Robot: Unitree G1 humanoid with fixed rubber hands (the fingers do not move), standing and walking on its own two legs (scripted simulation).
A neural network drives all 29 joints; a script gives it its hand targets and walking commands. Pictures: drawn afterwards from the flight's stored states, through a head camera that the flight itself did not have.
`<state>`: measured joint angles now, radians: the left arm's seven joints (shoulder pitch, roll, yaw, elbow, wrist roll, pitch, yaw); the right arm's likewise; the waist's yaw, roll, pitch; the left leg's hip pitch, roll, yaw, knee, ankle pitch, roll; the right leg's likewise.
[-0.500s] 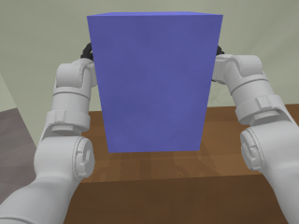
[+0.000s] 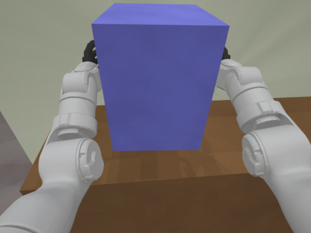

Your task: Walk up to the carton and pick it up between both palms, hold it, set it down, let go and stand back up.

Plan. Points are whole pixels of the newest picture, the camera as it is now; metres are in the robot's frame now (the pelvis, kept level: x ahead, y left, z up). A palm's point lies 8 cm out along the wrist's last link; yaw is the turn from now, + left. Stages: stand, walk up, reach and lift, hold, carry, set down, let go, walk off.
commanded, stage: set down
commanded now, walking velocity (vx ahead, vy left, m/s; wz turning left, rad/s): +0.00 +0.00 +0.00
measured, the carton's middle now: (156, 74) +0.43 -0.01 +0.26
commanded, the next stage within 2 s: none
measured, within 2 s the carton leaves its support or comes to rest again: neither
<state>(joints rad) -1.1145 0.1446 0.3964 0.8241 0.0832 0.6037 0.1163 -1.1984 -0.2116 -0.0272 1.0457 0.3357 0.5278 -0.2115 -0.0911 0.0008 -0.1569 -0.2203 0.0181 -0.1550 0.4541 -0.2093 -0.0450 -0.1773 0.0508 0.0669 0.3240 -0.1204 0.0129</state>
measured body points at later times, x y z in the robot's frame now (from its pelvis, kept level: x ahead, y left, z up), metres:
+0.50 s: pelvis +0.04 +0.01 +0.00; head +0.02 +0.03 +0.45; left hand +0.44 +0.16 +0.19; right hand +0.44 -0.16 +0.21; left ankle +0.03 +0.14 -0.74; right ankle +0.04 -0.13 -0.74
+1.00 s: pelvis +0.03 +0.00 +0.00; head -0.01 +0.01 +0.45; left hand +0.44 +0.15 +0.20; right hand +0.44 -0.17 +0.20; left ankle +0.03 +0.14 -0.74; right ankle +0.04 -0.13 -0.74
